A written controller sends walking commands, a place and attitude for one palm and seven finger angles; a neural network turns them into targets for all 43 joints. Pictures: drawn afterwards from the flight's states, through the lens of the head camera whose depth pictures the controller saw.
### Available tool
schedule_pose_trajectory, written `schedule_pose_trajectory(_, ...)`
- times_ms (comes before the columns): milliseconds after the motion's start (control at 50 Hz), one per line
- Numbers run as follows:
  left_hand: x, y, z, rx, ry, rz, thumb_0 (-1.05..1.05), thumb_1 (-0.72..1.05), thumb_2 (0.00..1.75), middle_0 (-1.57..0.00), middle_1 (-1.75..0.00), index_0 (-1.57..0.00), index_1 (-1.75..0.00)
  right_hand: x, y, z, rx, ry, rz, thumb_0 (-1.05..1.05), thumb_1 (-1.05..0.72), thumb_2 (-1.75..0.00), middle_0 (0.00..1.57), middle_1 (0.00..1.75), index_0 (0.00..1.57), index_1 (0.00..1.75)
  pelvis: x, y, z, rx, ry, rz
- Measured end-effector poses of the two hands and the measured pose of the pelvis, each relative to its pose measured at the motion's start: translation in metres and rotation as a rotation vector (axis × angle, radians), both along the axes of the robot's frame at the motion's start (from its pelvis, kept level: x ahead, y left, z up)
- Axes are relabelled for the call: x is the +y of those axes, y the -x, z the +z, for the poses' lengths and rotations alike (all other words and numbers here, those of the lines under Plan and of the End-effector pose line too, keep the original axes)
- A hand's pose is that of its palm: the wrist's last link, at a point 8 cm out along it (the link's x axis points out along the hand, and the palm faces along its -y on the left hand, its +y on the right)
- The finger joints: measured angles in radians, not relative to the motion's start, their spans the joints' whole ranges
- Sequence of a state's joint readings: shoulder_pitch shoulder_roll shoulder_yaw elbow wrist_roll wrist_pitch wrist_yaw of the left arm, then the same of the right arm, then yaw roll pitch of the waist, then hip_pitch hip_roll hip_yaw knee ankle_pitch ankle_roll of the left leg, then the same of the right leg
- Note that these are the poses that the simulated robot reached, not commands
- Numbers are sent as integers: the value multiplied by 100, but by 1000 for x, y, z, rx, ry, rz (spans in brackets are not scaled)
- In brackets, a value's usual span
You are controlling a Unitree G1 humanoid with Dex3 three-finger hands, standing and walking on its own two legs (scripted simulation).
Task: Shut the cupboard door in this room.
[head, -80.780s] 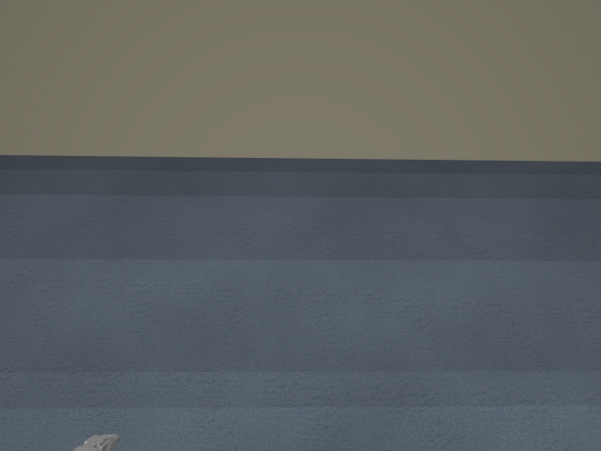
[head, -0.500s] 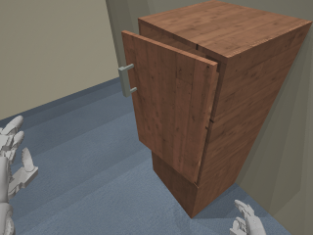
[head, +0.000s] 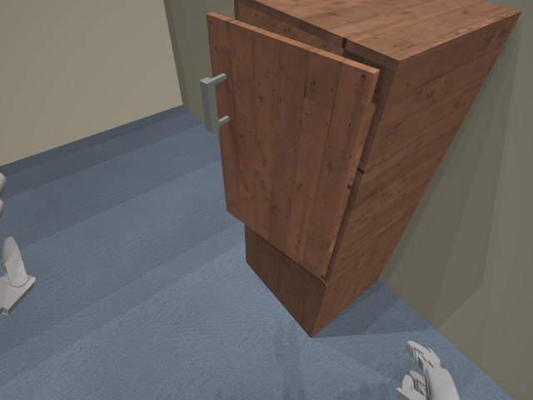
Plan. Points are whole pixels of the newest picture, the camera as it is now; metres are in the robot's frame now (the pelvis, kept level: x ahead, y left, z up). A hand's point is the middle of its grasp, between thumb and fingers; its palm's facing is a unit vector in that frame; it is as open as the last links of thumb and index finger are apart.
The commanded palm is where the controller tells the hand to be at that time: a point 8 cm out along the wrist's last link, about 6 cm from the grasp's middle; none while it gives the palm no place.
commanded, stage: step back with the hand held close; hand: left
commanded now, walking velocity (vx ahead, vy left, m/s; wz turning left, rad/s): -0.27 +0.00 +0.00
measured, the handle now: (216, 103) +0.70 +0.16 +0.10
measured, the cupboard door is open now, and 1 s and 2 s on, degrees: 10 10 10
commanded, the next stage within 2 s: stop stepping back and stand still in 0.64 s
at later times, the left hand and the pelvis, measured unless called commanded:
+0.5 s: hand out of the picture +0.12 +0.28 +0.18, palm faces +0.50 -0.74 -0.45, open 7.4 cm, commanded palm +0.06 +0.31 +0.19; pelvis -0.07 +0.00 +0.00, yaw +4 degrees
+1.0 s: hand out of the picture +0.05 +0.30 +0.17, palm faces +0.52 -0.77 -0.36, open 7.4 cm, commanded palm -0.01 +0.32 +0.19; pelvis -0.14 +0.01 +0.00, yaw +0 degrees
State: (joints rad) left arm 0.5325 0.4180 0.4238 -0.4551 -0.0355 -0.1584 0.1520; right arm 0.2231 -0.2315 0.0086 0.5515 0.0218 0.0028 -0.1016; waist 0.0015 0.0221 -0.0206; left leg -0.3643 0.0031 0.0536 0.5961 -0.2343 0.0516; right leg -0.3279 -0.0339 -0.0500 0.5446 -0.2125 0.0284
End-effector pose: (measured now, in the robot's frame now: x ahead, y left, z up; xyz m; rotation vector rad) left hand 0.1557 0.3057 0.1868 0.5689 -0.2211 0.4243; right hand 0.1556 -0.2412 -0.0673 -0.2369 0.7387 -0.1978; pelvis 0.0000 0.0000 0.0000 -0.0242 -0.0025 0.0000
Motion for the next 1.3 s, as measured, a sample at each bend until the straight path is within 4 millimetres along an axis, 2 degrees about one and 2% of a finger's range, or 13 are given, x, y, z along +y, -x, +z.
schedule_pose_trajectory(220,-6,43,0,-109,-23,26,2,89,90,-21,-30,-21,-30,-3,38,-14,18,16,49,2,-90,-90,20,30,20,30,-9,31,-11,-17,9,37)
schedule_pose_trajectory(320,-7,55,1,-144,6,6,2,89,90,-21,-30,-21,-30,-4,55,-14,49,35,52,2,-90,-90,20,30,20,30,-6,44,-10,-10,4,37)
schedule_pose_trajectory(440,5,65,6,-143,-34,-23,2,89,90,-21,-30,-21,-30,2,71,-6,27,56,27,2,-90,-90,20,30,20,30,2,60,-8,-7,52,58)
schedule_pose_trajectory(540,12,86,12,-127,-59,-3,2,89,90,-21,-30,-21,-30,11,76,-1,6,29,55,2,-90,-90,20,30,20,30,-1,70,-3,37,62,51)
schedule_pose_trajectory(660,-9,100,0,-92,13,-43,2,89,90,-21,-30,-21,-30,14,83,-6,-7,1,94,1,-90,-90,20,30,20,30,-8,106,-3,51,49,-2)
schedule_pose_trajectory(760,-29,118,8,-116,4,-159,2,89,90,-21,-30,-21,-30,9,105,3,-55,-11,48,2,-90,-90,21,30,20,30,-13,129,-5,13,49,6)
schedule_pose_trajectory(800,-28,130,13,-117,-21,-165,2,89,90,-21,-30,-21,-30,5,117,7,-66,-5,27,2,-90,-90,21,30,20,30,-12,133,-4,9,36,9)
schedule_pose_trajectory(860,-14,144,16,-115,-35,-118,2,88,90,-22,-30,-22,-30,-2,137,10,-41,29,-1,1,-90,-90,21,30,20,30,-5,131,-1,10,8,-13)
schedule_pose_trajectory(940,16,147,7,-149,10,-14,1,88,90,-21,-30,-22,-30,-7,162,0,16,83,-25,1,-90,-90,20,30,20,30,9,134,-4,15,30,23)
schedule_pose_trajectory(1000,32,147,-5,-112,77,40,1,89,90,-21,-30,-21,-30,1,179,2,51,76,-38,2,-90,-90,20,30,20,30,15,143,3,5,12,8)
schedule_pose_trajectory(1060,28,147,-10,-66,101,27,2,89,90,-21,-30,-21,-30,13,191,7,40,51,-30,2,-90,-90,20,29,20,30,15,152,9,10,9,-4)
schedule_pose_trajectory(1200,-5,156,1,-31,43,-105,2,89,90,-21,-30,-21,-30,28,202,4,10,-22,-2,2,-90,-90,20,30,20,30,10,167,10,18,4,-6)
schedule_pose_trajectory(1300,3,169,5,-19,16,-65,2,89,90,-21,-30,-21,-30,24,203,-5,33,-32,-10,2,-90,-90,21,30,20,30,10,164,7,3,13,-12)
